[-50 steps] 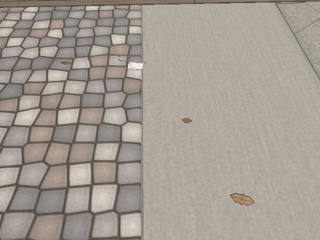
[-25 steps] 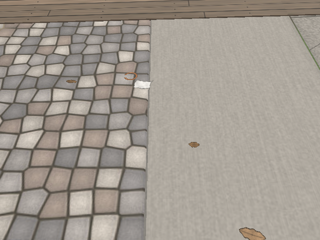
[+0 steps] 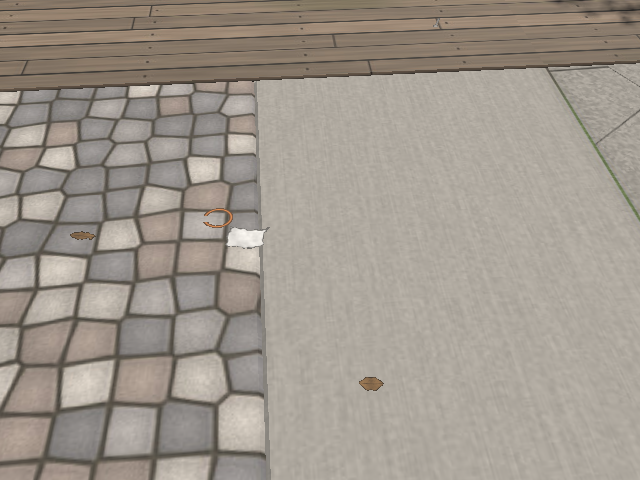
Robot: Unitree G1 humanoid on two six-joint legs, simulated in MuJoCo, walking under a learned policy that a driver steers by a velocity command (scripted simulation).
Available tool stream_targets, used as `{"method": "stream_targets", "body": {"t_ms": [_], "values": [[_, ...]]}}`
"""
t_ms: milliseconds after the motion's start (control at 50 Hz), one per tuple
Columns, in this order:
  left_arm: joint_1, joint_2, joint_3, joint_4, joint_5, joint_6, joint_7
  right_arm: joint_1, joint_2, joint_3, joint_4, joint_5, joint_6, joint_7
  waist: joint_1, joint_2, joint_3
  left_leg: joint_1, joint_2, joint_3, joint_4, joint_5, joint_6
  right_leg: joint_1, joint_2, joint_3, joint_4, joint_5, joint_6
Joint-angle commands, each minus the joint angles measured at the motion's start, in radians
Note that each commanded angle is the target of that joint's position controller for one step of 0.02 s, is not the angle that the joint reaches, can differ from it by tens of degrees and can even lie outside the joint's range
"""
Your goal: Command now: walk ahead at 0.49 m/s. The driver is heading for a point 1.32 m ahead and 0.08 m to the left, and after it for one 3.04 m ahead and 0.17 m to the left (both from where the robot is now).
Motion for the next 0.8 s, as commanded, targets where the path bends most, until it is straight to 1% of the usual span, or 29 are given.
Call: {"method": "stream_targets", "body": {"t_ms": [20,80,140,180,200,220,240,260,280,300,320,340,360,380,400,420,440,460,500,540,560,600,640,700,740,780,800], "values": [[-0.005,0.039,0.009,-0.049,0.006,-0.003,-0.001,-0.028,-0.142,-0.024,-0.059,0.006,-0.010,-0.022,0.033,0.069,0.064,-0.069,0.286,-0.199,-0.167,0.123,0.154,-0.027,-0.022,0.002,-0.173,0.160,0.019],[-0.121,0.026,0.003,-0.078,0.000,-0.010,-0.011,0.032,-0.160,-0.027,-0.045,0.017,-0.002,-0.029,-0.010,0.076,0.069,-0.011,0.273,-0.161,-0.160,0.126,0.124,0.010,0.018,-0.033,-0.367,0.251,0.023],[-0.209,0.027,-0.003,-0.107,-0.010,-0.014,-0.028,0.088,-0.166,-0.030,-0.022,0.023,0.009,-0.030,-0.043,0.086,0.090,0.079,0.300,-0.160,-0.128,0.110,0.120,0.008,0.040,-0.045,-0.465,0.228,0.022],[-0.247,0.034,-0.004,-0.130,-0.013,-0.021,-0.043,0.108,-0.168,-0.033,-0.011,0.024,0.020,-0.033,-0.046,0.091,0.101,0.149,0.332,-0.170,-0.090,0.121,0.113,-0.002,0.048,-0.042,-0.511,0.170,0.004],[-0.250,0.041,-0.002,-0.138,-0.014,-0.025,-0.050,0.107,-0.174,-0.036,-0.009,0.024,0.025,-0.035,-0.038,0.097,0.098,0.176,0.346,-0.176,-0.066,0.144,0.107,0.010,0.055,-0.044,-0.531,0.130,-0.009],[-0.232,0.053,0.001,-0.139,-0.014,-0.030,-0.055,0.099,-0.181,-0.040,-0.009,0.024,0.030,-0.036,-0.021,0.106,0.087,0.194,0.356,-0.179,-0.037,0.190,0.098,0.049,0.065,-0.050,-0.550,0.091,-0.024],[-0.186,0.071,0.010,-0.131,-0.013,-0.033,-0.057,0.079,-0.190,-0.043,-0.014,0.024,0.034,-0.037,0.011,0.121,0.059,0.197,0.355,-0.172,0.014,0.304,0.086,0.132,0.088,-0.068,-0.566,0.061,-0.040],[-0.082,0.102,0.027,-0.103,-0.012,-0.036,-0.055,0.054,-0.190,-0.041,-0.021,0.021,0.039,-0.037,0.071,0.125,-0.003,0.182,0.322,-0.139,0.135,0.478,0.066,0.281,0.124,-0.098,-0.585,0.053,-0.063],[0.109,0.159,0.055,-0.046,-0.011,-0.037,-0.048,0.041,-0.163,-0.030,-0.033,0.011,0.042,-0.036,0.151,0.107,-0.122,0.088,0.263,-0.093,0.356,0.526,0.036,0.543,0.113,-0.078,-0.572,0.075,-0.101],[0.284,0.262,0.081,-0.014,0.011,-0.034,-0.041,0.105,-0.086,-0.004,-0.059,0.001,0.029,-0.031,0.166,-0.061,-0.294,-0.256,0.152,-0.026,0.750,0.227,-0.026,0.947,-0.138,0.263,-0.569,0.037,-0.220],[0.328,0.257,0.076,0.002,0.010,-0.028,-0.048,0.172,-0.012,0.020,-0.046,0.010,0.003,-0.023,0.143,-0.245,-0.401,-0.519,0.025,-0.123,0.979,-0.416,-0.050,1.128,-0.271,0.657,-0.726,-0.110,-0.308],[0.278,0.169,0.051,-0.005,0.003,-0.030,-0.047,0.087,-0.134,-0.011,-0.057,0.040,-0.016,-0.019,0.149,-0.158,-0.296,-0.622,0.091,-0.202,1.082,-0.394,-0.026,1.048,-0.235,0.607,-0.761,-0.162,-0.256],[0.170,0.135,0.038,-0.028,-0.002,-0.029,-0.045,0.000,-0.171,-0.021,-0.088,0.051,-0.025,-0.020,0.122,-0.103,-0.165,-0.647,0.147,-0.166,1.068,-0.290,-0.013,0.890,-0.208,0.450,-0.781,-0.079,-0.217],[0.087,0.108,0.027,-0.045,0.003,-0.028,-0.048,-0.044,-0.165,-0.025,-0.094,0.040,-0.024,-0.027,0.090,-0.020,-0.102,-0.597,0.191,-0.145,1.020,-0.199,-0.016,0.742,-0.168,0.340,-0.814,0.021,-0.200],[0.048,0.082,0.020,-0.049,0.010,-0.029,-0.054,-0.048,-0.147,-0.030,-0.094,0.027,-0.013,-0.032,0.057,-0.011,-0.057,-0.545,0.222,-0.142,0.963,-0.144,-0.021,0.638,-0.126,0.256,-0.851,0.079,-0.187],[0.039,0.064,0.015,-0.041,0.016,-0.031,-0.058,-0.024,-0.122,-0.031,-0.090,0.024,0.002,-0.032,0.030,-0.030,-0.048,-0.487,0.240,-0.144,0.929,-0.111,-0.024,0.578,-0.098,0.205,-0.882,0.097,-0.180],[0.050,0.062,0.016,-0.029,0.015,-0.033,-0.060,-0.004,-0.098,-0.029,-0.082,0.024,0.015,-0.033,0.020,-0.034,-0.039,-0.463,0.241,-0.134,0.909,-0.095,-0.031,0.547,-0.080,0.168,-0.904,0.129,-0.187],[0.068,0.072,0.018,-0.016,0.014,-0.036,-0.058,0.000,-0.088,-0.030,-0.082,0.024,0.024,-0.035,0.011,-0.030,-0.025,-0.467,0.244,-0.127,0.888,-0.081,-0.038,0.528,-0.073,0.134,-0.917,0.172,-0.193],[0.103,0.100,0.026,0.005,0.015,-0.036,-0.047,-0.060,-0.096,-0.036,-0.106,0.017,0.032,-0.039,0.015,-0.016,0.008,-0.533,0.250,-0.123,0.814,-0.010,-0.055,0.531,-0.071,0.096,-0.938,0.235,-0.201],[0.141,0.109,0.027,0.021,0.014,-0.029,-0.035,-0.143,-0.095,-0.039,-0.135,0.010,0.032,-0.039,0.033,-0.009,0.028,-0.599,0.252,-0.121,0.706,0.079,-0.070,0.562,-0.071,0.076,-0.948,0.256,-0.196],[0.155,0.109,0.026,0.027,0.012,-0.024,-0.029,-0.178,-0.089,-0.039,-0.146,0.010,0.030,-0.037,0.041,-0.010,0.033,-0.607,0.249,-0.117,0.645,0.126,-0.073,0.572,-0.064,0.060,-0.951,0.251,-0.188],[0.178,0.116,0.026,0.036,0.008,-0.019,-0.021,-0.247,-0.078,-0.036,-0.165,0.013,0.025,-0.031,0.061,-0.016,0.047,-0.588,0.233,-0.102,0.521,0.211,-0.073,0.579,-0.048,0.029,-0.961,0.224,-0.171],[0.212,0.125,0.028,0.051,0.003,-0.017,-0.017,-0.318,-0.071,-0.031,-0.183,0.016,0.021,-0.025,0.085,-0.013,0.064,-0.569,0.213,-0.081,0.424,0.257,-0.071,0.602,-0.047,0.014,-0.969,0.192,-0.162],[0.264,0.130,0.031,0.081,-0.003,-0.008,-0.014,-0.400,-0.071,-0.026,-0.212,0.023,0.016,-0.012,0.110,-0.014,0.093,-0.587,0.196,-0.074,0.338,0.238,-0.062,0.691,-0.075,0.014,-0.947,0.180,-0.162],[0.280,0.133,0.035,0.097,-0.005,0.002,-0.010,-0.441,-0.074,-0.024,-0.234,0.026,0.009,0.002,0.113,-0.016,0.107,-0.603,0.191,-0.078,0.300,0.191,-0.046,0.757,-0.106,0.020,-0.913,0.203,-0.158],[0.270,0.144,0.041,0.102,-0.008,0.011,-0.005,-0.438,-0.087,-0.027,-0.244,0.027,0.001,0.013,0.094,-0.025,0.097,-0.564,0.178,-0.069,0.270,0.120,-0.023,0.799,-0.127,0.022,-0.866,0.272,-0.146],[0.254,0.152,0.045,0.099,-0.008,0.015,-0.004,-0.406,-0.102,-0.033,-0.238,0.028,-0.002,0.016,0.071,-0.036,0.074,-0.495,0.159,-0.054,0.259,0.086,-0.009,0.804,-0.127,0.017,-0.829,0.364,-0.136]]}}
Next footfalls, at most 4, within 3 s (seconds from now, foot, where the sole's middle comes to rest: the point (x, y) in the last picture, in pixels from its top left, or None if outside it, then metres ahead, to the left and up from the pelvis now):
0.28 right None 0.34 -0.16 -0.78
0.86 left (287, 422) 0.66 0.07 -0.78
1.42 right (378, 303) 0.97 -0.16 -0.78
1.98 left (283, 220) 1.27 0.08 -0.78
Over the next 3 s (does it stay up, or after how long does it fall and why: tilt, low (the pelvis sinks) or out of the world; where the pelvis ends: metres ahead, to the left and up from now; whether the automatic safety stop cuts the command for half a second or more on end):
stays up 1.31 0.01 -0.01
